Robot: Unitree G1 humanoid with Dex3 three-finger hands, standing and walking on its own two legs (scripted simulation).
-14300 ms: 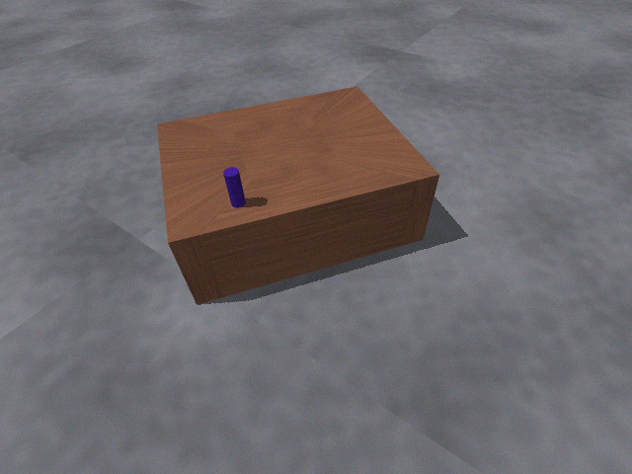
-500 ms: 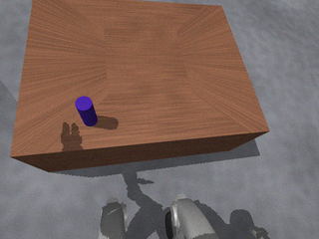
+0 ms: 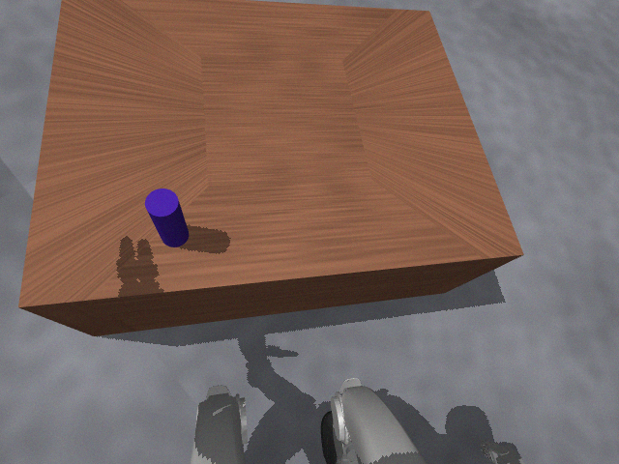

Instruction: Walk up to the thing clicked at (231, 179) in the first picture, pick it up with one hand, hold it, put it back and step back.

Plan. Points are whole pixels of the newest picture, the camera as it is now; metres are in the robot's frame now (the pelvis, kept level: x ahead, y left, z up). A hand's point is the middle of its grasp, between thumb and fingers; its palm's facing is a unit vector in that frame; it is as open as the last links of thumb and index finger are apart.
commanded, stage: go down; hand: left
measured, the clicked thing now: (169, 220) +0.52 +0.20 -0.22
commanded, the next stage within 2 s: approach in 1.56 s
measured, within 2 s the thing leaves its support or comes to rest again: neither
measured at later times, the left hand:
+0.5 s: hand out of the picture +0.45 +0.39 +0.07, palm faces +0.19 -0.98 +0.01, open 17.2 cm
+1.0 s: hand out of the picture +0.46 +0.40 +0.07, palm faces +0.19 -0.98 +0.00, open 17.2 cm
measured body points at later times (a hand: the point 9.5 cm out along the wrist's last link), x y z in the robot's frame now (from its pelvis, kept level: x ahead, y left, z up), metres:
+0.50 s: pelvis +0.00 +0.00 +0.00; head +0.18 +0.07 +0.41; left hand +0.44 +0.44 +0.07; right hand +0.06 -0.27 -0.09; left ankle +0.03 +0.11 -0.61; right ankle +0.02 -0.16 -0.61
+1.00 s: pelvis -0.01 +0.00 -0.01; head +0.18 +0.07 +0.40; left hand +0.44 +0.45 +0.07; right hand +0.05 -0.27 -0.09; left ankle +0.03 +0.11 -0.61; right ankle +0.02 -0.16 -0.61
